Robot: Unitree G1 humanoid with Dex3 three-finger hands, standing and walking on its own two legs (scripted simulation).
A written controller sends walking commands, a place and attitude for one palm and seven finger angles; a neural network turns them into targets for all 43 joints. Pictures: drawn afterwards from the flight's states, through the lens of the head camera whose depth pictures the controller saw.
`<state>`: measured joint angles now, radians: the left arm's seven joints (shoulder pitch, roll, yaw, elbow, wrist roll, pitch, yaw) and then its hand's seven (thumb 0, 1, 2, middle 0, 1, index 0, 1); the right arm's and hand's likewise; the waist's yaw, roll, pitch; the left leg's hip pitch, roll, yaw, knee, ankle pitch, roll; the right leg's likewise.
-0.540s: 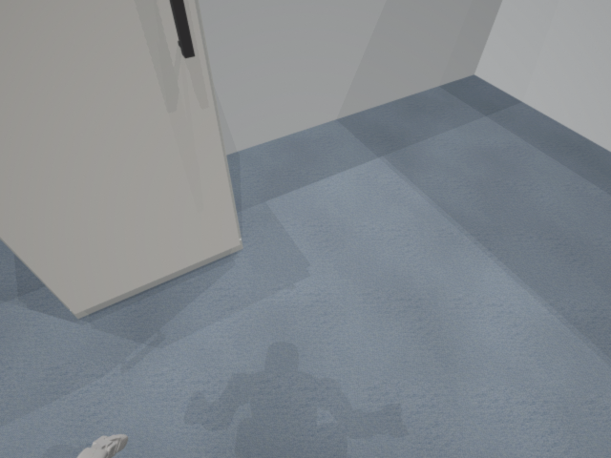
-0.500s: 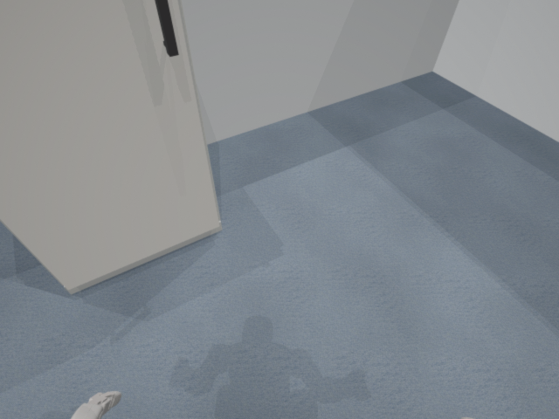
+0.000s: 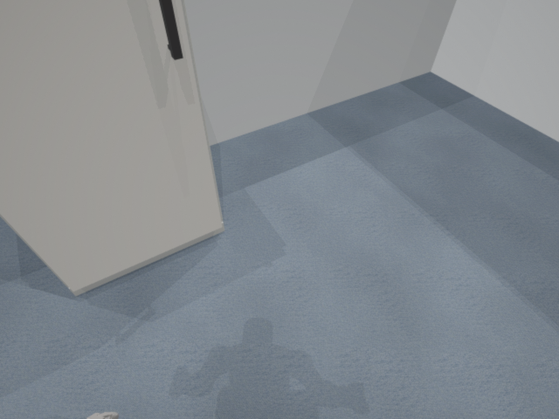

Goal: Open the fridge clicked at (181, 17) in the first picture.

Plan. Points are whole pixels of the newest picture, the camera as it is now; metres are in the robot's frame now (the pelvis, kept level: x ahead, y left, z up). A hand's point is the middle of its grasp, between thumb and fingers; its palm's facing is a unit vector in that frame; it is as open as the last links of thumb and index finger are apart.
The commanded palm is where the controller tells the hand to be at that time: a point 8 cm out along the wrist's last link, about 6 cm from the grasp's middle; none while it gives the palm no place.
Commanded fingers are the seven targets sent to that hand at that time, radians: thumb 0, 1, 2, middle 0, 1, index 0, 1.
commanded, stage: stand and wait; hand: right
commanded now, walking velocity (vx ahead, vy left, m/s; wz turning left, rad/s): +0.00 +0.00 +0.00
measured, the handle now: out of the picture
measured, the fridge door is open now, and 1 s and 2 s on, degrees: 0 0 0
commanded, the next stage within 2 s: look at it before walking up in 0.40 s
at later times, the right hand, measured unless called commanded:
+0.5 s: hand out of the picture +0.06 -0.24 -0.15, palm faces -0.02 +0.94 -0.33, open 7.4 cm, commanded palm none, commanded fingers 0.00 -0.90 -0.90 0.20 0.30 0.20 0.30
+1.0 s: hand out of the picture +0.05 -0.24 -0.16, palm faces -0.03 +0.94 -0.33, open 7.4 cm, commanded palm none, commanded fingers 0.00 -0.90 -0.90 0.20 0.30 0.20 0.30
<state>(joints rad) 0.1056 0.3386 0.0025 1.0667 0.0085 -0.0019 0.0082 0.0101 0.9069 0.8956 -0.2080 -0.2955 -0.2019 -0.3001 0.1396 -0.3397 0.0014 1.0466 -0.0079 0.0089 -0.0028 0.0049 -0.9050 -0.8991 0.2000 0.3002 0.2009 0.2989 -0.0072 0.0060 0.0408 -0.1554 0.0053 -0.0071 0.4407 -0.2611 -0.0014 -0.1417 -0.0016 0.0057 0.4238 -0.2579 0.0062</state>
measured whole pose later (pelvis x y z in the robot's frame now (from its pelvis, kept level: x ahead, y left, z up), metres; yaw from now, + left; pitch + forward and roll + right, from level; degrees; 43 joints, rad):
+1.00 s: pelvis -0.02 +0.00 +0.00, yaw +0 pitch -1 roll +0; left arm 0.13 0.33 0.00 1.12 0.01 -0.01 0.00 0.01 0.91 0.90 -0.21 -0.30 -0.20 -0.30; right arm 0.14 -0.34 0.00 1.09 -0.01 0.00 0.00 0.00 -0.91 -0.90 0.20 0.30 0.20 0.30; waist 0.00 0.00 0.04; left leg -0.16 -0.01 -0.01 0.38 -0.20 0.01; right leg -0.15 -0.01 0.01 0.37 -0.20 0.02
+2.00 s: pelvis -0.04 -0.04 -0.01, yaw +24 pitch +1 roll +1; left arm 0.15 0.20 0.03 0.90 0.01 0.01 0.03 0.01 0.91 0.90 -0.20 -0.29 -0.20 -0.30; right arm 0.23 -0.27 -0.08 0.92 -0.02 0.07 -0.01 0.00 -0.91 -0.90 0.20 0.30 0.20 0.30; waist -0.03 0.06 0.03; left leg -0.43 -0.10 -0.15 0.71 -0.35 -0.01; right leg -0.26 0.00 -0.03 0.56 -0.31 -0.02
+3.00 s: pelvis +0.15 -0.03 +0.00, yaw +34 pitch -1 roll +0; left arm 0.26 0.14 0.05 1.05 0.02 -0.07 0.02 0.00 0.95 0.90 -0.21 -0.30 -0.20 -0.30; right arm 0.29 -0.17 -0.06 1.07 -0.03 0.00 0.01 0.01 -0.91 -0.90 0.19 0.30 0.19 0.30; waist -0.01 0.04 0.02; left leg -0.51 0.09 0.09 1.11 -0.29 -0.01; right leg -0.23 -0.01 -0.20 0.46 -0.23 -0.08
